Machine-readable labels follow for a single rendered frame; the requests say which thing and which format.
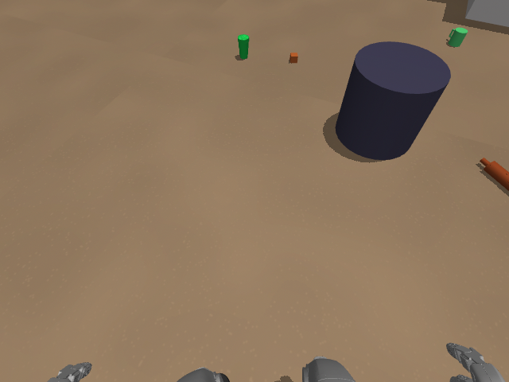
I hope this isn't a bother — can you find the left robot hand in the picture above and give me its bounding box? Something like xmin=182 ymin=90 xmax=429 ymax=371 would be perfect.
xmin=47 ymin=362 xmax=91 ymax=382

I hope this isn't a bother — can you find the right robot hand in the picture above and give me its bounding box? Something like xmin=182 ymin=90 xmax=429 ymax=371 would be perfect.
xmin=446 ymin=343 xmax=506 ymax=382

